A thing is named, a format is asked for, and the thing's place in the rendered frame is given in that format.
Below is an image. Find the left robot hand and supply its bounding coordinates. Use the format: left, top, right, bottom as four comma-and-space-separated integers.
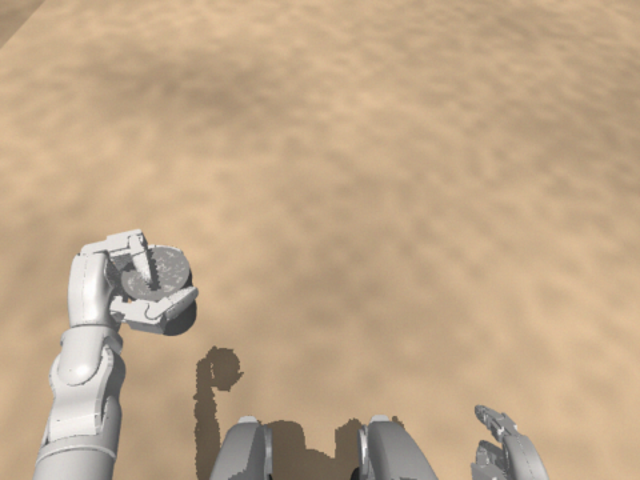
67, 229, 199, 334

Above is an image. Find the cup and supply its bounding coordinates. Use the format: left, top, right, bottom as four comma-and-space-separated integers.
121, 247, 197, 336

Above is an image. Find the left robot arm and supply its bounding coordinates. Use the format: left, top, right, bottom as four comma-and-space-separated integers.
32, 324, 126, 480

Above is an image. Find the right robot hand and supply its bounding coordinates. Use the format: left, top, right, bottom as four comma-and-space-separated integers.
471, 405, 550, 480

